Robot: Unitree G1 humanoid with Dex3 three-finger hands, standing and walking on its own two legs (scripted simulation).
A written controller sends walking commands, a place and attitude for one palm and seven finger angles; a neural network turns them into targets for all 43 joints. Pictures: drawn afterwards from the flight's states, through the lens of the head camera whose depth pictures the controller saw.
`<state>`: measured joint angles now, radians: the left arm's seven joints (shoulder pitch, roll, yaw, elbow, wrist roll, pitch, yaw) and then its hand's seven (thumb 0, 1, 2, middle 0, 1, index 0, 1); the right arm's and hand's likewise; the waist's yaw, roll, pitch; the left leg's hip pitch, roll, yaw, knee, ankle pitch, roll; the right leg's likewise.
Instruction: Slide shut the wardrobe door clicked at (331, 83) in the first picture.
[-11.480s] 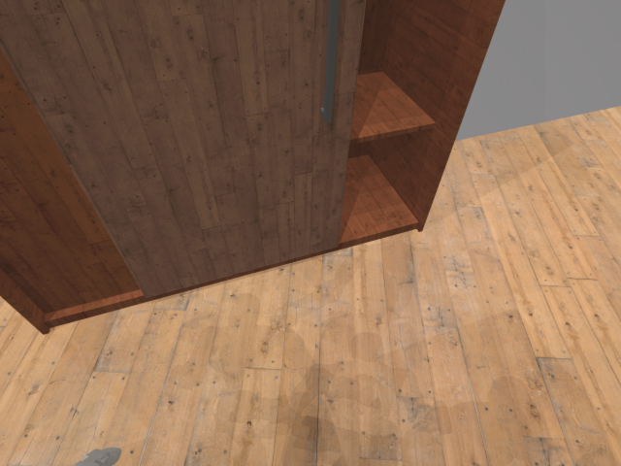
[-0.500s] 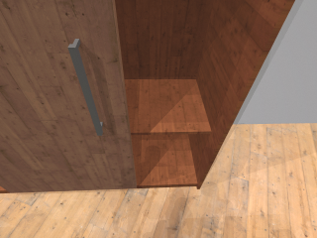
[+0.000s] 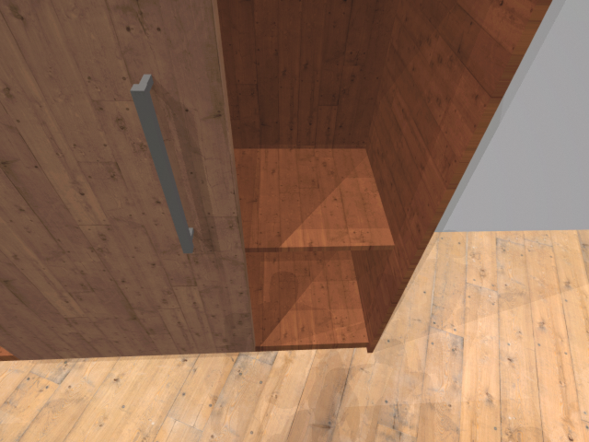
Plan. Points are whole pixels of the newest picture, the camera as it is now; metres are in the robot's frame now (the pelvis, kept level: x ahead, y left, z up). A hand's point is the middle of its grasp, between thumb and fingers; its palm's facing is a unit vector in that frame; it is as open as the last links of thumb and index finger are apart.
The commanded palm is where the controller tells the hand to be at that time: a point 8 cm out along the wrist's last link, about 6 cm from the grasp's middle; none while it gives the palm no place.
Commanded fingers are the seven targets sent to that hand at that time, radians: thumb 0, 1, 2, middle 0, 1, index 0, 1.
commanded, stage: look again from close up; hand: left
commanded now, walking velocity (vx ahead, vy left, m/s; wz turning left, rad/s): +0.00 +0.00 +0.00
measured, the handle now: (171, 179) +0.48 +0.24 +0.08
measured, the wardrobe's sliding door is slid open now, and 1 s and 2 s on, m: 0.39 0.39 0.39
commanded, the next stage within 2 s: shuffle to correct the standing spot in 0.08 s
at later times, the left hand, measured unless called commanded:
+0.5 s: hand out of the picture -0.03 +0.18 -0.19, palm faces +0.15 -0.98 -0.16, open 7.4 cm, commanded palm none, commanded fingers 0.00 0.90 0.90 -0.20 -0.30 -0.20 -0.30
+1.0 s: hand out of the picture +0.01 +0.19 -0.18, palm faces +0.07 -0.98 -0.19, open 7.3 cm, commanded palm none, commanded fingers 0.00 0.90 0.90 -0.20 -0.30 -0.20 -0.30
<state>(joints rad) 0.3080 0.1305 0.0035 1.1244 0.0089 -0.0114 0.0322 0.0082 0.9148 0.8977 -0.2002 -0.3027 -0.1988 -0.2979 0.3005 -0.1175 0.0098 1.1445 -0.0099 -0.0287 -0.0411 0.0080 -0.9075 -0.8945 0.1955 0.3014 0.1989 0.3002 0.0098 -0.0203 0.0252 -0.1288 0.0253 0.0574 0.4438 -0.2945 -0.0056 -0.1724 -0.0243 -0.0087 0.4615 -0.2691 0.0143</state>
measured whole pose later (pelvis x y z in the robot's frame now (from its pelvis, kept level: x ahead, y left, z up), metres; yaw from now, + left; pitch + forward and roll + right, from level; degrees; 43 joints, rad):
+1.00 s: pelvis +0.03 +0.02 -0.01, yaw +3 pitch +0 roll +0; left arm 0.29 0.13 -0.01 1.12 0.01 -0.04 0.05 0.01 0.93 0.90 -0.20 -0.30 -0.20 -0.30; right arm 0.30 -0.15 0.00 1.09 -0.02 -0.02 -0.03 0.02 -0.92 -0.89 0.20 0.30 0.20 0.30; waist -0.01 0.01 0.04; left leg -0.17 0.00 0.07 0.52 -0.35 0.03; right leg -0.23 -0.02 -0.06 0.52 -0.29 0.00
